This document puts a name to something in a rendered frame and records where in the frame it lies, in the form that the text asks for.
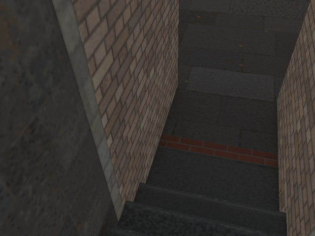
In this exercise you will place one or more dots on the stairs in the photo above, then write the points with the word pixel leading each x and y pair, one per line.
pixel 156 222

